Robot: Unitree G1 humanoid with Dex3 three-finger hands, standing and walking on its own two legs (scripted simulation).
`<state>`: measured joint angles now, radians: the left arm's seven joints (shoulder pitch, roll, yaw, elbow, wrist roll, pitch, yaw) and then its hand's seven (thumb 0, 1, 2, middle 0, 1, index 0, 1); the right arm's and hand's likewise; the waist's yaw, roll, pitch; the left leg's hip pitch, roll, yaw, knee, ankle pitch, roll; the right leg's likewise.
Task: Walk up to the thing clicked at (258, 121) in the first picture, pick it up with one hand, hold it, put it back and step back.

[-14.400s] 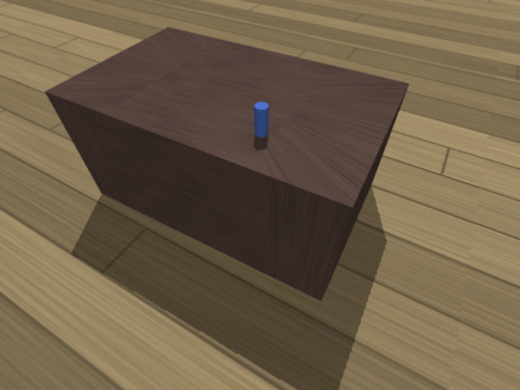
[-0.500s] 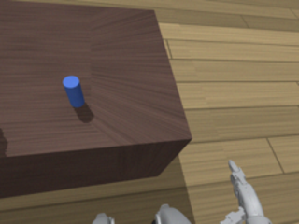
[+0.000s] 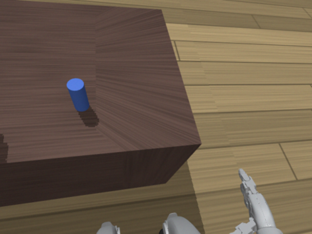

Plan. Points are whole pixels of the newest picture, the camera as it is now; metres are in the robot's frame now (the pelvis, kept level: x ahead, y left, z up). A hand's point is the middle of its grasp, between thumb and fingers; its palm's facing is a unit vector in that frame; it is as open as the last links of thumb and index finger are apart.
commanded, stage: go down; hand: left
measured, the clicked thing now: (79, 95) +0.54 +0.16 -0.05
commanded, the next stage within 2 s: approach in 1.58 s
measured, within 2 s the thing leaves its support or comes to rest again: neither
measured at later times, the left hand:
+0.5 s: hand out of the picture +0.44 +0.36 +0.10, palm faces +0.13 -0.99 +0.00, open 17.6 cm
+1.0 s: hand out of the picture +0.44 +0.36 +0.10, palm faces +0.13 -0.99 +0.00, open 17.6 cm
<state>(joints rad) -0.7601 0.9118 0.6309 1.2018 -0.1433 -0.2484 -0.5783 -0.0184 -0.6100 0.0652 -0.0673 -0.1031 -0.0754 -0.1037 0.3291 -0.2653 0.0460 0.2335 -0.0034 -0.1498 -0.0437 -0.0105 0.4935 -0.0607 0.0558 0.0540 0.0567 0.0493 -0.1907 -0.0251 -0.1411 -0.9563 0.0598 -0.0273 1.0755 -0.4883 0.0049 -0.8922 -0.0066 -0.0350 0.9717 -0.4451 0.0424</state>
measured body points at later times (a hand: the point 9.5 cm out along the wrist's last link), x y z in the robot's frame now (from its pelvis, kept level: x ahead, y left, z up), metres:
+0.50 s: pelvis +0.01 +0.00 +0.00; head +0.12 +0.05 +0.43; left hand +0.43 +0.41 +0.10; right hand +0.16 -0.25 -0.02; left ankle +0.01 +0.11 -0.67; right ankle +0.01 -0.15 -0.67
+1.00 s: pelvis +0.00 +0.00 +0.00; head +0.12 +0.05 +0.43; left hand +0.43 +0.41 +0.10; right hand +0.16 -0.25 -0.02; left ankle +0.01 +0.11 -0.67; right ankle +0.01 -0.15 -0.67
